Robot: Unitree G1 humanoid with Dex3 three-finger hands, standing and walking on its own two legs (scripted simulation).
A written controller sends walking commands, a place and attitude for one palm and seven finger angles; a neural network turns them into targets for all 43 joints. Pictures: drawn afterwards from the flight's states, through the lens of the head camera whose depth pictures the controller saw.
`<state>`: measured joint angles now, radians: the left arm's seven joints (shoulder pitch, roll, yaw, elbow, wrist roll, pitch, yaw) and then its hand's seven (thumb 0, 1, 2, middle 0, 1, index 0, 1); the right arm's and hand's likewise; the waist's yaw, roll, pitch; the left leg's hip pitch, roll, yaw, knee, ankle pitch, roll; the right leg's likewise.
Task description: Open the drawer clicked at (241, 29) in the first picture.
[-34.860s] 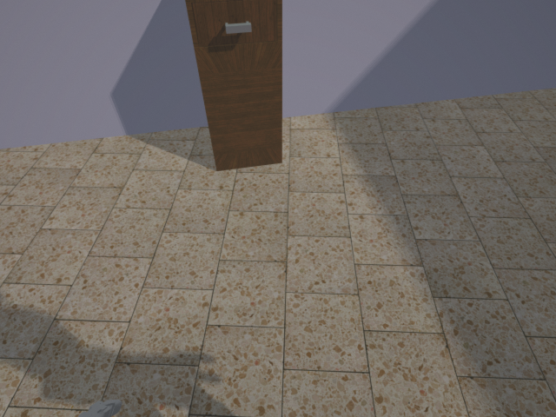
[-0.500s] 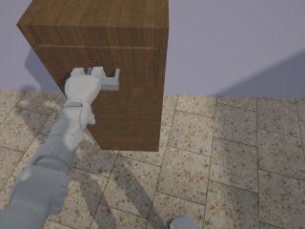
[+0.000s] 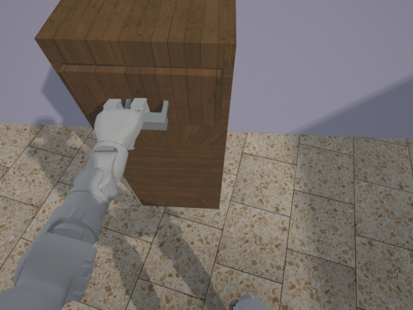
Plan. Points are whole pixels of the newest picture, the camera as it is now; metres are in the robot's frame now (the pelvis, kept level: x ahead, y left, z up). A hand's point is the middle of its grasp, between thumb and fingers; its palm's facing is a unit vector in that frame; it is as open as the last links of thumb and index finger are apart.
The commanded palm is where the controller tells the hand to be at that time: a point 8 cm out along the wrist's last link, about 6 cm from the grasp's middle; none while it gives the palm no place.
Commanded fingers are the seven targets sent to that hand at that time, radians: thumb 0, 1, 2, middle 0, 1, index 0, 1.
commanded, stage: pull the drawer open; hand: left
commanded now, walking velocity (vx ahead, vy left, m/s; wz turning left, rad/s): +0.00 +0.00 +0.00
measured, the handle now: (145, 112) +0.52 +0.13 +0.03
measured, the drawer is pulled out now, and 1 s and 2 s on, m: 0.02 0.11 0.23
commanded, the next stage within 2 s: none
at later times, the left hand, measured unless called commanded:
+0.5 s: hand (125, 154) +0.42 +0.17 +0.01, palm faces -0.04 -0.04 -1.00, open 6.5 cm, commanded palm +0.38 +0.16 +0.07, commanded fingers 0.00 0.90 0.90 -0.40 -1.35 -0.40 -1.35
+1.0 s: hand (120, 176) +0.37 +0.17 +0.01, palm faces -0.03 -0.05 -1.00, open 6.5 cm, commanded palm +0.33 +0.17 +0.07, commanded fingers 0.00 0.90 0.90 -0.40 -1.35 -0.40 -1.35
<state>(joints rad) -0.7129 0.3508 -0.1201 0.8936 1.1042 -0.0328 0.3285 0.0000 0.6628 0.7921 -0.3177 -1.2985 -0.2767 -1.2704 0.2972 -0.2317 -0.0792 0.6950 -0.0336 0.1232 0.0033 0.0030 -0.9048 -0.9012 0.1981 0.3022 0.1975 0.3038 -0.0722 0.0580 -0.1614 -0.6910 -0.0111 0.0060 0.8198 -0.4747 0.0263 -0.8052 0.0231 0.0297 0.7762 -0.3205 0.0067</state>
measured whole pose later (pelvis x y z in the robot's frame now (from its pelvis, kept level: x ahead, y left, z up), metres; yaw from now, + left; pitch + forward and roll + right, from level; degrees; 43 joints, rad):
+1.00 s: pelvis +0.00 -0.01 +0.01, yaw +1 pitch +14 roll +0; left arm -0.34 0.31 -0.16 0.53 1.10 0.03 0.31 0.01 0.68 0.80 -0.29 -1.31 -0.28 -1.29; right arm 0.19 -0.23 -0.05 0.63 -0.02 0.14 -0.01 0.01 -0.91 -0.90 0.20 0.30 0.20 0.30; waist -0.01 0.06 -0.14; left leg -0.55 -0.01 0.00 0.76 -0.46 0.01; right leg -0.68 0.02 0.02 0.75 -0.32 -0.01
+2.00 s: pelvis +0.00 -0.02 +0.01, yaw -1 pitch +10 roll +1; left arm 0.24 0.32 -0.11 0.04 1.09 0.00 0.38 0.03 0.67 0.81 -0.29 -1.31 -0.32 -1.28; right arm 0.11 -0.22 -0.02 0.59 -0.03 0.07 0.00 0.01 -0.90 -0.90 0.20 0.30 0.20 0.30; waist 0.02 0.04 -0.11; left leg -0.47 0.00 0.03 0.76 -0.47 0.00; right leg -0.62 0.04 0.05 0.78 -0.33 -0.02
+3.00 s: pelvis -0.01 -0.02 +0.00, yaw -3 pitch +11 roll +1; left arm 0.59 0.35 -0.06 -0.20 1.06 -0.05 0.46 0.03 0.69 0.77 -0.28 -1.29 -0.31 -1.25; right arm 0.12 -0.23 0.00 0.55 -0.04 0.08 0.03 0.01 -0.90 -0.90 0.20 0.30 0.20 0.30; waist 0.02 0.04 -0.13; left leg -0.52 0.01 0.06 0.85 -0.52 0.00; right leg -0.70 0.06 0.08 0.87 -0.37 -0.02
